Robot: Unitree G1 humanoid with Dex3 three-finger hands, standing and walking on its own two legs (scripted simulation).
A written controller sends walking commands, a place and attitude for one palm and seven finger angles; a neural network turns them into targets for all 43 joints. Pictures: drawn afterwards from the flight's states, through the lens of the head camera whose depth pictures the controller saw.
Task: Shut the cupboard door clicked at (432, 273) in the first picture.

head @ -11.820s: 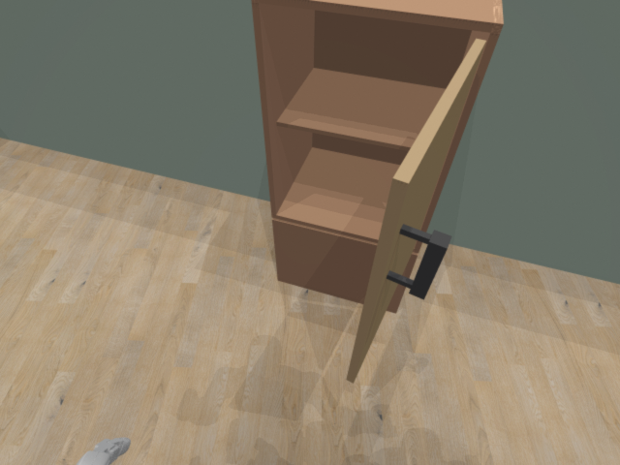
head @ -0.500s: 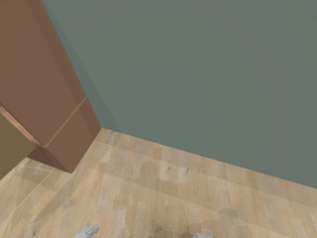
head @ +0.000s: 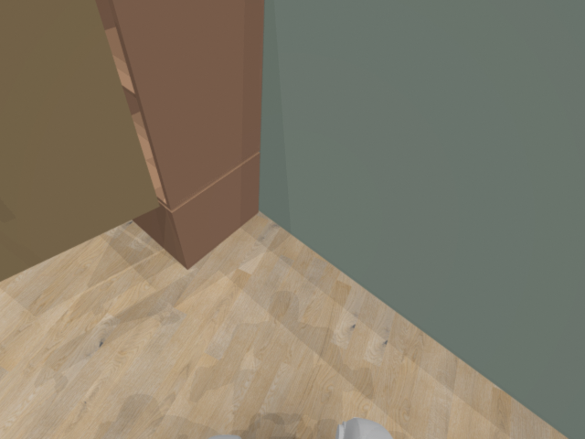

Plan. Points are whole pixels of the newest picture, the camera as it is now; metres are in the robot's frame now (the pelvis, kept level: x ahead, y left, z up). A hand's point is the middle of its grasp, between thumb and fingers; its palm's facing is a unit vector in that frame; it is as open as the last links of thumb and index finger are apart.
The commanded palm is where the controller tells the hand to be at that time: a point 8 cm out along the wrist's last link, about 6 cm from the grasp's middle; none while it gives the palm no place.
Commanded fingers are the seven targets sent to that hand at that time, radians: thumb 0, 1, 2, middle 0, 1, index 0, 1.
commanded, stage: turn to face it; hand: left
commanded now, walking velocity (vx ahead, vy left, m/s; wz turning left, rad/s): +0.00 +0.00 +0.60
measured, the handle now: out of the picture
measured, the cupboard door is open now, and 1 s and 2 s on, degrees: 80 80 80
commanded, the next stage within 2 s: take the last steps up to it in 1.14 s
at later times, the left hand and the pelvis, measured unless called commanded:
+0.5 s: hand out of the picture +0.00 +0.16 -0.14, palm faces +0.30 -0.91 -0.29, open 7.4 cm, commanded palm none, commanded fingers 0.00 0.90 0.90 -0.20 -0.30 -0.20 -0.30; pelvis -0.04 -0.06 +0.01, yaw +18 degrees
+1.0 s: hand out of the picture -0.15 +0.20 -0.16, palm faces +0.56 -0.79 -0.26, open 7.4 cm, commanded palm none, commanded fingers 0.00 0.90 0.90 -0.20 -0.30 -0.20 -0.30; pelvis -0.08 -0.02 +0.01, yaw +33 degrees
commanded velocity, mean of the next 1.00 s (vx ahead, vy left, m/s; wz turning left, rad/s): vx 0.00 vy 0.00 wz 0.50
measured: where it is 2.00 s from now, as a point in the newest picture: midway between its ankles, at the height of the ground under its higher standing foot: outside the picture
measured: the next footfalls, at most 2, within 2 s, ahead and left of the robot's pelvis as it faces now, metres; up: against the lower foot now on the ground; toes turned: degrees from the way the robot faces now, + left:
right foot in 0.36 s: +0.04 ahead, -0.17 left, +0.00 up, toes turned +11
left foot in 0.76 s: -0.11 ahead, +0.08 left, +0.00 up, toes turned +32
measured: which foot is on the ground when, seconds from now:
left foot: down 0.00-0.36, up 0.38-0.74, down 0.76-1.00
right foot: up 0.00-0.34, down 0.36-0.76, up 0.78-1.00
